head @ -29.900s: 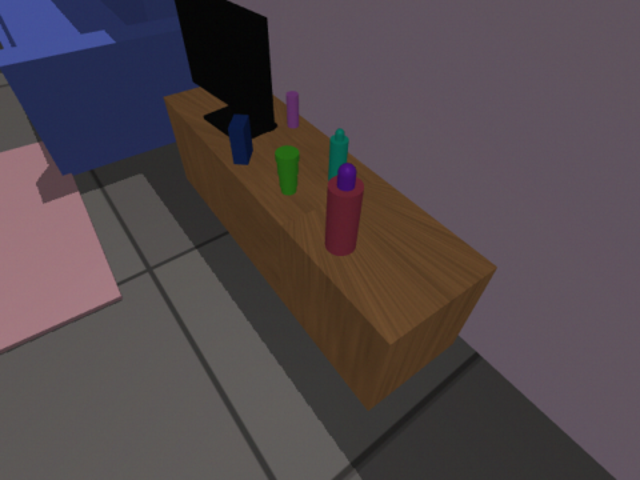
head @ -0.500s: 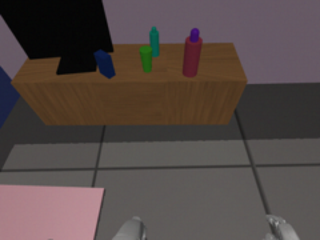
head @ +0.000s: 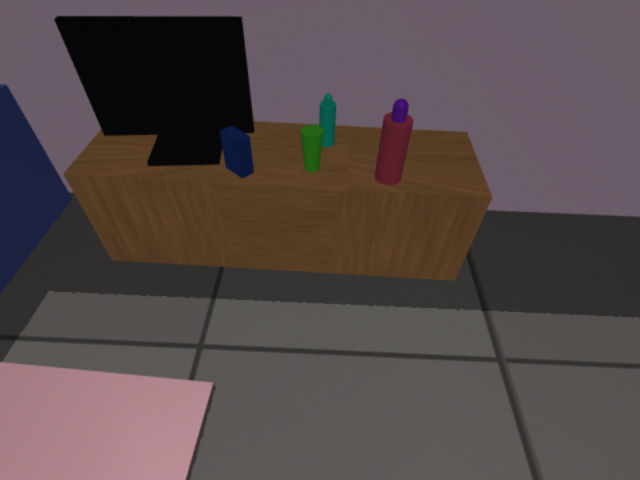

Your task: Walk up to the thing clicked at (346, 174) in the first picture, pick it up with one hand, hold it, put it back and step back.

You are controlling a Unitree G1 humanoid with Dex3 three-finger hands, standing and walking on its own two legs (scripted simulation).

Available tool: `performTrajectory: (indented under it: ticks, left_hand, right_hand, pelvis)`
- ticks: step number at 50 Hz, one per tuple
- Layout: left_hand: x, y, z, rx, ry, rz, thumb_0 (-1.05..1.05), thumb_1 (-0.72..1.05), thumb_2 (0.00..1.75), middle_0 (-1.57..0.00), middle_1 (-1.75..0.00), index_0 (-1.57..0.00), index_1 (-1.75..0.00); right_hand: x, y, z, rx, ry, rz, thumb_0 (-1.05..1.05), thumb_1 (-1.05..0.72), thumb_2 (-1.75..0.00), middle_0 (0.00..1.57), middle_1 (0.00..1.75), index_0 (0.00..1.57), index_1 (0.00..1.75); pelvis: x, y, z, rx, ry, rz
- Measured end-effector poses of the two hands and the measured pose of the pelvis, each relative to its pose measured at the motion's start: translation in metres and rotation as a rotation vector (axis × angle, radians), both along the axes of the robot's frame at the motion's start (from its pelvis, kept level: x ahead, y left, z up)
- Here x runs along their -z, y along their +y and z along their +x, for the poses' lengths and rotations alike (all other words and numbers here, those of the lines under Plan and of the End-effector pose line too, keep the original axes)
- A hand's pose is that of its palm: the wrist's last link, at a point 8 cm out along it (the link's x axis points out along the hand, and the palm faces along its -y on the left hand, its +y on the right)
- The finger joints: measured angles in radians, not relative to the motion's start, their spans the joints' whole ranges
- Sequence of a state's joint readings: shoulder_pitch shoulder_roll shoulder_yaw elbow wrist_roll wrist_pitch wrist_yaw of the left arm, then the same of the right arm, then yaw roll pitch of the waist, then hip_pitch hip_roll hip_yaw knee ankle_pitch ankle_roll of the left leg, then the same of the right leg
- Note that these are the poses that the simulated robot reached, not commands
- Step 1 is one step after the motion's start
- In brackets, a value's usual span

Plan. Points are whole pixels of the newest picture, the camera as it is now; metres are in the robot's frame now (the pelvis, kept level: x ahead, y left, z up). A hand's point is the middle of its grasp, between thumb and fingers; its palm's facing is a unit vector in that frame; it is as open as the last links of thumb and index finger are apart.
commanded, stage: step back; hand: right
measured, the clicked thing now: (394, 141) +1.11 -0.23 -0.18
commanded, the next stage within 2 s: stand in 0.86 s
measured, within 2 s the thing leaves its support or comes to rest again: neither
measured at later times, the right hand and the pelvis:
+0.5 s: hand out of the picture +0.13 -0.21 -0.14, palm faces -0.02 +0.94 -0.34, open 7.4 cm; pelvis +0.04 +0.03 +0.01, yaw -1 degrees
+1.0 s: hand out of the picture +0.14 -0.22 -0.13, palm faces +0.04 +0.94 -0.33, open 7.4 cm; pelvis +0.05 +0.03 +0.02, yaw -2 degrees
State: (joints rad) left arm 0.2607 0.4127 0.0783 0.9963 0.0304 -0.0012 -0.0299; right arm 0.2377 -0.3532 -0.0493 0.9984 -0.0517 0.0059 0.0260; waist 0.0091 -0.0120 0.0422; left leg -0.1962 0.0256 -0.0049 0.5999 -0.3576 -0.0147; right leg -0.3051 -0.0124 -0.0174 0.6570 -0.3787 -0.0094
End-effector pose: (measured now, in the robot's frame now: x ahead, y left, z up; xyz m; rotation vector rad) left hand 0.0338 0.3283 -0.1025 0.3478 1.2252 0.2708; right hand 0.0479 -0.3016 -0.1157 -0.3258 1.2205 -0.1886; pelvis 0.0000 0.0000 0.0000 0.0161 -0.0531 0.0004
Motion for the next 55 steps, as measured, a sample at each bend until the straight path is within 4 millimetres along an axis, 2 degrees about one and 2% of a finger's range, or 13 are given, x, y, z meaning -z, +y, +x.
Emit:
performTrajectory:
  ticks: [6, 12, 17, 21, 27, 34, 38, 43, 55]
  left_hand:
    - [0.002, -0.019, 0.005, -0.003, -0.043, -0.020, 0.00, 0.90, 0.90, -0.21, -0.30, -0.20, -0.30]
    - [0.003, -0.012, 0.014, -0.003, -0.041, -0.032, 0.00, 0.90, 0.90, -0.21, -0.30, -0.20, -0.30]
    - [0.012, 0.005, 0.036, 0.002, -0.027, -0.043, 0.00, 0.90, 0.90, -0.21, -0.30, -0.20, -0.30]
    - [0.012, 0.011, 0.056, 0.021, -0.027, -0.045, 0.00, 0.90, 0.90, -0.21, -0.30, -0.20, -0.30]
    - [0.006, 0.012, 0.083, 0.042, -0.041, -0.044, 0.00, 0.91, 0.90, -0.21, -0.30, -0.20, -0.30]
    - [-0.003, 0.006, 0.106, 0.072, -0.063, -0.041, 0.00, 0.91, 0.90, -0.21, -0.30, -0.20, -0.30]
    - [-0.006, 0.002, 0.114, 0.088, -0.068, -0.044, 0.00, 0.91, 0.90, -0.21, -0.30, -0.20, -0.30]
    - [-0.005, -0.001, 0.117, 0.101, -0.062, -0.054, 0.00, 0.90, 0.90, -0.21, -0.30, -0.20, -0.30]
    - [-0.003, -0.008, 0.104, 0.089, -0.012, -0.079, 0.00, 0.90, 0.90, -0.21, -0.30, -0.20, -0.30]
  right_hand:
    - [0.003, -0.007, 0.024, -0.015, -0.020, -0.012, 0.01, -0.90, -0.90, 0.20, 0.30, 0.20, 0.30]
    - [-0.003, 0.001, 0.047, -0.043, -0.033, -0.025, 0.01, -0.91, -0.90, 0.20, 0.30, 0.20, 0.30]
    - [-0.004, 0.020, 0.055, -0.024, -0.040, -0.037, 0.01, -0.91, -0.90, 0.20, 0.30, 0.20, 0.30]
    - [-0.007, 0.034, 0.065, -0.016, -0.044, -0.016, 0.01, -0.91, -0.90, 0.20, 0.30, 0.20, 0.30]
    - [-0.010, 0.047, 0.087, -0.008, -0.066, 0.017, 0.01, -0.90, -0.90, 0.20, 0.30, 0.20, 0.30]
    - [-0.013, 0.048, 0.105, 0.010, -0.098, 0.028, 0.01, -0.90, -0.89, 0.20, 0.30, 0.20, 0.30]
    - [-0.016, 0.044, 0.106, 0.022, -0.101, 0.024, 0.01, -0.90, -0.90, 0.20, 0.30, 0.20, 0.30]
    - [-0.018, 0.039, 0.098, 0.035, -0.082, 0.013, 0.01, -0.90, -0.90, 0.20, 0.30, 0.20, 0.30]
    - [-0.019, 0.034, 0.067, 0.067, -0.014, 0.014, 0.01, -0.91, -0.90, 0.20, 0.30, 0.20, 0.30]
  pelvis:
    - [0.002, -0.002, 0.005, -0.005, -0.007, -0.028]
    - [0.000, 0.012, 0.014, -0.015, 0.002, -0.022]
    - [0.002, 0.027, 0.024, 0.001, 0.005, -0.007]
    - [-0.001, 0.030, 0.033, 0.017, 0.008, -0.021]
    - [-0.008, 0.031, 0.043, 0.028, 0.015, -0.024]
    - [-0.013, 0.032, 0.046, 0.039, 0.018, -0.018]
    - [-0.014, 0.033, 0.046, 0.045, 0.018, -0.017]
    - [-0.016, 0.033, 0.046, 0.053, 0.020, -0.016]
    - [-0.022, 0.032, 0.047, 0.035, 0.013, -0.015]
